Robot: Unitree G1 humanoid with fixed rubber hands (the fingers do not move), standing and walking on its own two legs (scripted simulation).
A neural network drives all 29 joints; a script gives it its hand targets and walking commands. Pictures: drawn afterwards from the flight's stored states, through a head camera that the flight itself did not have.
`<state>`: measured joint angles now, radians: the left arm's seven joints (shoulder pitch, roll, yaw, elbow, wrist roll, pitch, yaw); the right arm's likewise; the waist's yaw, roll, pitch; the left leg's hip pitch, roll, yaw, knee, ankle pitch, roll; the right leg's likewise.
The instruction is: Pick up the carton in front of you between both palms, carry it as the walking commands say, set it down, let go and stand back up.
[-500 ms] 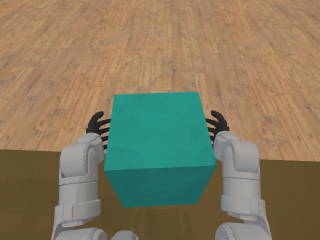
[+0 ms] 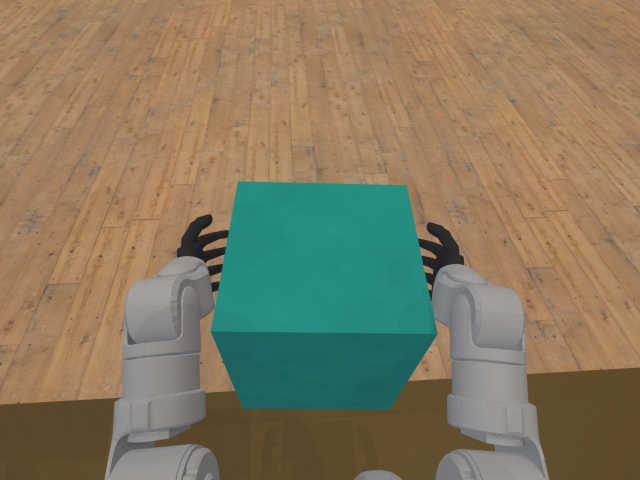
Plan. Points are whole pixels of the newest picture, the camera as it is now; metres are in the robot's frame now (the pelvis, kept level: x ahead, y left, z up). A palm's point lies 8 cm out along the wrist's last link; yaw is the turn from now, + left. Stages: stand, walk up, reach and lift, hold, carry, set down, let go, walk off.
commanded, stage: carry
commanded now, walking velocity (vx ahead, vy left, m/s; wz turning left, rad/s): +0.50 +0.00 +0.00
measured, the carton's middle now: (319, 304) +0.33 -0.01 +0.03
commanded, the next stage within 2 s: none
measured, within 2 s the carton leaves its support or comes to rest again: neither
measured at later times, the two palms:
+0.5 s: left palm (228, 159) +0.63 +0.13 +0.04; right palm (392, 154) +0.65 -0.17 +0.04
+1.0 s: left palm (231, 81) +0.96 +0.16 +0.02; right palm (357, 85) +0.95 -0.14 +0.02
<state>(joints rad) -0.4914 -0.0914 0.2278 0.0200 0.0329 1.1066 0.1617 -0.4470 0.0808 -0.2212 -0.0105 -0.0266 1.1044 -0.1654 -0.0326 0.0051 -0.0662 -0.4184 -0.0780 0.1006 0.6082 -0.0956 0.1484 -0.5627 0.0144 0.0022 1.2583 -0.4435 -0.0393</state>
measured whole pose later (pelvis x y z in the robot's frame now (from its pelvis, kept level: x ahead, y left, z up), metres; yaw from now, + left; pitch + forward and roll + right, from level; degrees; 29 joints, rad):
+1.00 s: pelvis +0.62 +0.01 -0.09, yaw +1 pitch +4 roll +0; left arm -0.50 -0.04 0.21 0.00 -0.01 1.09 0.15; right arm -0.48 0.09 -0.20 -0.03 -0.06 1.09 -0.16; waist -0.01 -0.01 -0.07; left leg -0.49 -0.07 0.12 0.58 -0.18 0.13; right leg -0.41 0.05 -0.01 1.31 -0.48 -0.04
